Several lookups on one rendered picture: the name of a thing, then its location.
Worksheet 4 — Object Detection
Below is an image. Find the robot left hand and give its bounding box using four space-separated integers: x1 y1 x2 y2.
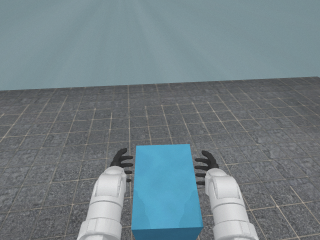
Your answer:
110 148 133 182

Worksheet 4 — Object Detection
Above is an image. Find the carton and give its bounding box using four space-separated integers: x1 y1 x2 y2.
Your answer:
131 144 204 240

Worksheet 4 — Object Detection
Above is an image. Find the robot right forearm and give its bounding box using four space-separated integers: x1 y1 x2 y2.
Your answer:
205 168 259 240

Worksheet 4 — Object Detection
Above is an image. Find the robot right hand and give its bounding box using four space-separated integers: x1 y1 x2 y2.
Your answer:
194 150 219 186

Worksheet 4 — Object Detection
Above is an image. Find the robot left forearm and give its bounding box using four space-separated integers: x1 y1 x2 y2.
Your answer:
77 166 127 240

